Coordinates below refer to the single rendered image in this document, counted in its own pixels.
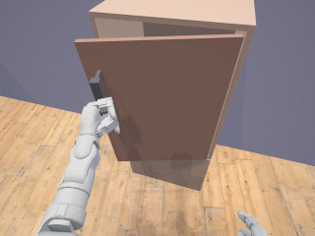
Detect handle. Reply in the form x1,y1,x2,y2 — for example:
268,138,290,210
89,70,108,116

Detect right robot hand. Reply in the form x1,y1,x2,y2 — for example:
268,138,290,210
237,210,269,236

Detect cupboard door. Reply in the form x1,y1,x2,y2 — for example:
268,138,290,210
74,33,244,161

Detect left robot hand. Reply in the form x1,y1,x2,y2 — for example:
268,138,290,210
79,97,120,141

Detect robot left forearm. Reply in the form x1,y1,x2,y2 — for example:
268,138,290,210
34,135,100,236

